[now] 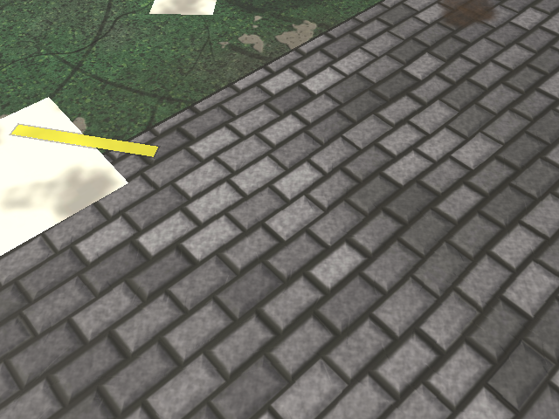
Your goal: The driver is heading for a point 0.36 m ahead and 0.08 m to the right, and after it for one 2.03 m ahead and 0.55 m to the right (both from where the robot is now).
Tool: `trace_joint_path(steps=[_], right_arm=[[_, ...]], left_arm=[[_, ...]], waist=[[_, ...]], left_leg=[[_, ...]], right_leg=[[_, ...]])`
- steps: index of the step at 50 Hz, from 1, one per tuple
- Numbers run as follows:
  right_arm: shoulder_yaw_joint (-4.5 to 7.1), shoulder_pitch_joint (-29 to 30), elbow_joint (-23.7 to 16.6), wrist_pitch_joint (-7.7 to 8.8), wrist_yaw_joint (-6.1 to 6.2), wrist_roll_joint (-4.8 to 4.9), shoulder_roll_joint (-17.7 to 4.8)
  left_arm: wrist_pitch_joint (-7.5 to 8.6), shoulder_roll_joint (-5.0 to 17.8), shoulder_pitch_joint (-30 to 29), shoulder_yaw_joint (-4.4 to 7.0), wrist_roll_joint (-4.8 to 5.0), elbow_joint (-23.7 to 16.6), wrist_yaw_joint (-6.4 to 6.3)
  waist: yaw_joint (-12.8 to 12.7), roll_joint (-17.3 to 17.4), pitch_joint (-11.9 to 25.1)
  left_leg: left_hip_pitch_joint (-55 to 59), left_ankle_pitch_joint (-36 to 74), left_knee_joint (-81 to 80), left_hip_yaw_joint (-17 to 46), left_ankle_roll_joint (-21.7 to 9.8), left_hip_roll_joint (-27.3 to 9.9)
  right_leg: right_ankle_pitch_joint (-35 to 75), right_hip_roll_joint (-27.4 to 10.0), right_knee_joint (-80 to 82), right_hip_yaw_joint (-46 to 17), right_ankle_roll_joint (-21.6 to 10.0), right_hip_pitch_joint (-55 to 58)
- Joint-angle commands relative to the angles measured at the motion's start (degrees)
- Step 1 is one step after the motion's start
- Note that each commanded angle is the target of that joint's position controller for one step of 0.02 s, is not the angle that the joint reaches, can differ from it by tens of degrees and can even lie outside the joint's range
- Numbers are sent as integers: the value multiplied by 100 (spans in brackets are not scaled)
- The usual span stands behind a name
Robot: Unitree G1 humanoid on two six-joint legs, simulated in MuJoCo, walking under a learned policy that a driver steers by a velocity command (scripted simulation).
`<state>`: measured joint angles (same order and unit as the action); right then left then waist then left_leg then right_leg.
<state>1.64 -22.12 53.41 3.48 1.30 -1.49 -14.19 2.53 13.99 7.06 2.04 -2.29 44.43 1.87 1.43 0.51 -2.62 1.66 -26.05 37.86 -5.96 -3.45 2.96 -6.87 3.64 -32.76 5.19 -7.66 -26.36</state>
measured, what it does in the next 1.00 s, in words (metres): walks ahead, turning right: left foot, then right foot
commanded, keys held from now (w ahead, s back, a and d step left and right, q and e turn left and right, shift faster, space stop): w+e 0.24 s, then e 0.52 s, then no key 0.20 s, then q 0.04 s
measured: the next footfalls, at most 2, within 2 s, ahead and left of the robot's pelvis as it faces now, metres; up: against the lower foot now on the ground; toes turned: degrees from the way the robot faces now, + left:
left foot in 0.46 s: +0.43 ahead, +0.06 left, +0.00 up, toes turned -19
right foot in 0.92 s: +0.27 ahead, -0.12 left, +0.00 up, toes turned -31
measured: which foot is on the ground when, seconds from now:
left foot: up 0.00-0.44, down 0.46-0.92, up 0.94-1.00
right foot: down 0.00-0.48, up 0.50-0.90, down 0.92-1.00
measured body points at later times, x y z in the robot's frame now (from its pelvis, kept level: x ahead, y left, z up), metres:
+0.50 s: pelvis +0.26 +0.01 +0.00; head +0.30 +0.00 +0.45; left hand +0.34 +0.29 -0.12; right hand +0.40 -0.28 -0.08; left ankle +0.40 +0.07 -0.72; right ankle +0.11 -0.06 -0.69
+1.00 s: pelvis +0.28 -0.01 +0.02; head +0.27 -0.04 +0.47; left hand +0.53 +0.13 -0.07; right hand +0.21 -0.29 -0.12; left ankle +0.38 +0.08 -0.69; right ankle +0.24 -0.09 -0.72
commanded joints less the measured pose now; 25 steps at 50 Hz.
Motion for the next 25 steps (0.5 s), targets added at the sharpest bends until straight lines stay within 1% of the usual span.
trace_joint_path(steps=[1,2,3,4,5,6,7,9,12,13,15,16,18,19,20,21,22,23,24,25], right_arm=[[135,228,-759,178,-72,-43,-784],[109,523,-928,255,-115,15,-770],[92,643,-958,297,-127,22,-765],[91,694,-970,240,-131,-24,-725],[70,609,-996,124,-143,-100,-679],[55,532,-1003,17,-163,-134,-616],[37,527,-1028,-62,-179,-155,-561],[12,785,-1152,-131,-201,-148,-511],[-9,1569,-1428,-143,-214,-123,-503],[-17,1753,-1484,-137,-212,-101,-492],[-43,1988,-1576,-110,-200,-52,-465],[-53,2071,-1609,-93,-186,-24,-469],[-64,2219,-1676,-59,-157,9,-511],[-57,2179,-1680,-38,-139,15,-565],[-33,1962,-1626,-11,-113,17,-661],[5,1615,-1525,23,-78,15,-791],[40,1159,-1398,82,-27,-4,-890],[94,506,-1299,182,34,-65,-1119],[134,82,-1347,169,104,-95,-1475],[247,252,-1393,20,62,51,-1632]], left_arm=[[-30,1470,1873,497,247,252,-63],[-51,1305,1485,461,256,179,-78],[-58,995,1273,389,217,170,-82],[-44,852,1128,344,210,170,-111],[-23,740,1036,298,226,187,-138],[18,784,1056,297,240,194,-141],[63,864,1118,318,248,217,-136],[94,1025,1224,363,242,233,-140],[74,1049,1489,386,252,262,-138],[60,1053,1571,391,254,278,-142],[16,1086,1782,409,253,324,-174],[-16,1096,1858,415,242,330,-192],[-87,1092,1922,418,197,309,-231],[-118,1093,1879,421,168,274,-254],[-137,1108,1728,431,143,205,-280],[-132,1158,1507,447,136,116,-298],[-97,1203,1294,457,181,49,-289],[-32,1056,1178,412,278,-81,-245],[-3,554,1509,285,332,-262,-262],[-101,767,2355,350,371,-284,-330]], waist=[[-710,-613,1683],[-554,-379,933],[-405,71,505],[-228,196,229],[-62,109,207],[4,-16,248],[30,-74,265],[2,-159,195],[-259,-280,20],[-335,-312,-15],[-458,-356,119],[-513,-389,214],[-594,-479,320],[-566,-526,350],[-444,-568,390],[-259,-611,462],[12,-555,587],[313,-232,1022],[236,782,1753],[-174,1791,2561]], left_leg=[[-3970,-55,4605,1017,78,49],[-4206,466,4316,1104,71,-302],[-4056,723,3875,1010,104,-503],[-3835,757,3508,981,179,-631],[-3536,762,3222,963,290,-713],[-3376,740,2980,915,380,-740],[-3345,749,2773,832,459,-753],[-3433,1051,2243,690,598,-781],[-3720,1823,1237,604,731,-785],[-3725,2042,940,590,742,-722],[-3594,2287,520,535,713,-527],[-3506,2348,369,518,682,-417],[-3344,2297,56,557,608,-223],[-3182,2194,-159,629,556,-148],[-2850,2081,-450,737,481,-92],[-2382,2037,-786,806,384,-37],[-1737,2427,-1299,809,273,-49],[-520,3419,-1524,1261,53,-726],[728,6110,-1052,2508,-257,-2429],[1085,7076,-1099,4030,-1168,-3307]], right_leg=[[54,-2228,1362,-4707,-1690,4285],[198,-2116,1487,-3827,-1521,3565],[634,-1894,1651,-3333,-1314,2891],[1026,-1632,1751,-2936,-1130,2344],[1271,-1389,1869,-2607,-1012,1960],[1422,-1277,1933,-2432,-980,1780],[1572,-1176,1980,-2309,-985,1655],[1455,-999,2118,-2147,-940,1446],[1238,-814,2183,-2135,-721,1520],[1732,-767,2041,-2094,-618,1614],[3041,-699,1601,-1978,-414,1884],[3428,-677,1401,-1969,-323,2013],[3641,-666,1063,-2108,-202,2231],[3623,-672,873,-2232,-140,2306],[3579,-663,648,-2367,-37,2292],[3575,-621,362,-2493,88,2215],[3531,-455,-152,-2508,226,2094],[2636,-197,-1178,-2370,400,1558],[-1369,324,-2723,-1563,512,688],[-3343,731,-3773,-1112,553,2]])
Keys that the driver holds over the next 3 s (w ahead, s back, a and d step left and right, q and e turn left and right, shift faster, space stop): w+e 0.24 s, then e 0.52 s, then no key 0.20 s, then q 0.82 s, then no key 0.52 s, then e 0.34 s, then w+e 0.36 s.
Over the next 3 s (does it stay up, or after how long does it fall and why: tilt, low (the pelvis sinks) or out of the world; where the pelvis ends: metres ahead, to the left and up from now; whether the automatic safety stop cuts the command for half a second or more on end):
stays up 0.29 -0.07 0.03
